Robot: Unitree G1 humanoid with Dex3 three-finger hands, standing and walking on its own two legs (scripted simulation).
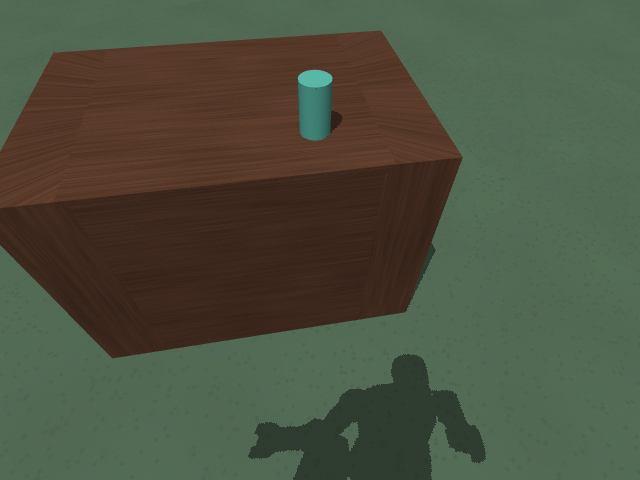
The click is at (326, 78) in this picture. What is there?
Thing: squat round
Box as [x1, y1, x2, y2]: [298, 70, 332, 139]
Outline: 308,70 302,72 298,76 299,130 300,134 308,139 321,139 327,136 330,130 332,78 328,73 324,71
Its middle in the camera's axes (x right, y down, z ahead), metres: -0.01 -0.30 +0.87
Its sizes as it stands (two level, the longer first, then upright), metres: 0.073 0.073 0.131
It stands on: a support 0.70 m high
